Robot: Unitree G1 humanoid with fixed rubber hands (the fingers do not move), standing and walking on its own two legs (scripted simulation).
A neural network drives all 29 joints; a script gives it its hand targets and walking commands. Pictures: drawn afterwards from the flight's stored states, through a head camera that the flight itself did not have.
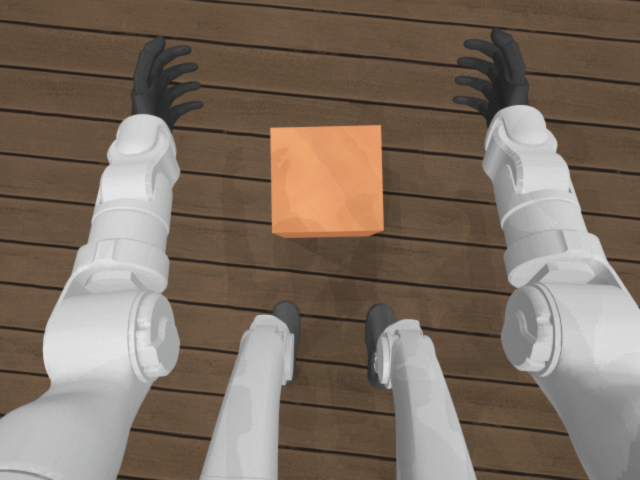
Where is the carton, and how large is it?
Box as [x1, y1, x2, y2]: [270, 125, 383, 237]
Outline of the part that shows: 380,125 270,128 272,232 284,237 369,235 383,230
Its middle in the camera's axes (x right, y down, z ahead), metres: +0.02 -0.11 +0.85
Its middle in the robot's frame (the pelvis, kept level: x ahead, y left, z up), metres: +0.49 +0.02 -0.52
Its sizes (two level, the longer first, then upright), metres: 0.210 0.200 0.250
